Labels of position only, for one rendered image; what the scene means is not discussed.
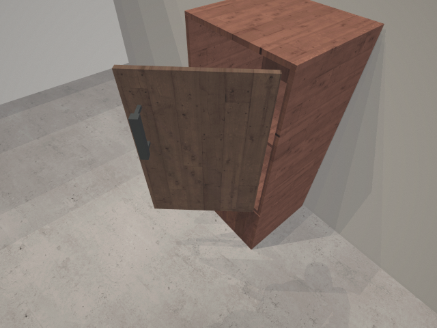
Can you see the cupboard door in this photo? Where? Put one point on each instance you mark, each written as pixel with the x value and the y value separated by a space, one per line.
pixel 208 129

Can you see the handle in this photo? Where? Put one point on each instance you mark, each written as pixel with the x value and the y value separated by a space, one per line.
pixel 139 134

